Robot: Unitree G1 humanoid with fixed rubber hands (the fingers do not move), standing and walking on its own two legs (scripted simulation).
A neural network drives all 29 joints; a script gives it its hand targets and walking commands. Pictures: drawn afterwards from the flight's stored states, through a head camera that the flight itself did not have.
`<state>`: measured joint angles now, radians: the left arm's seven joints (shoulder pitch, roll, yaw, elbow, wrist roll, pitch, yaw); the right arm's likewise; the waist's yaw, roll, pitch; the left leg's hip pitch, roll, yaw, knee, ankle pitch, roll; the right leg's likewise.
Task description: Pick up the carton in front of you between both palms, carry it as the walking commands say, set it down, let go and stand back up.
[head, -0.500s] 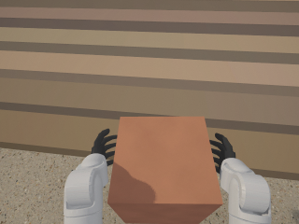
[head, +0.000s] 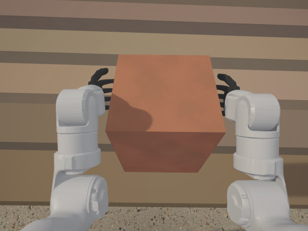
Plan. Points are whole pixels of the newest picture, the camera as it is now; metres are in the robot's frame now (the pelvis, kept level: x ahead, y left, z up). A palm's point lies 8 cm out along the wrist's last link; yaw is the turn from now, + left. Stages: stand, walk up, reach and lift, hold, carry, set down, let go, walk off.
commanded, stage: carry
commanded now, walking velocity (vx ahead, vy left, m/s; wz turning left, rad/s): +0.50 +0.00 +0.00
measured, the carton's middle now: (162, 120) +0.39 -0.01 +0.08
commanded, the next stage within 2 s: none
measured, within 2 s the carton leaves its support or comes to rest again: neither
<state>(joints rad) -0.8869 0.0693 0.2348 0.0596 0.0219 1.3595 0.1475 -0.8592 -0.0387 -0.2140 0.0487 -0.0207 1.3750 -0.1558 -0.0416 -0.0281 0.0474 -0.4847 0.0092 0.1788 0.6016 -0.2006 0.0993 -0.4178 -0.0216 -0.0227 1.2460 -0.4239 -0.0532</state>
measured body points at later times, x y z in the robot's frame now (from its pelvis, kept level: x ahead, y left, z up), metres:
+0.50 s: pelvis +0.37 -0.05 +0.01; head +0.48 -0.04 +0.45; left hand +0.77 +0.12 +0.13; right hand +0.78 -0.18 +0.12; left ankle +0.14 +0.08 -0.57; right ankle +0.51 -0.10 -0.62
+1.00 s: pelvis +0.71 -0.08 +0.15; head +0.72 -0.11 +0.60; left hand +1.10 +0.06 +0.33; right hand +1.08 -0.24 +0.31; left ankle +0.83 -0.02 -0.52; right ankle +0.54 -0.11 -0.50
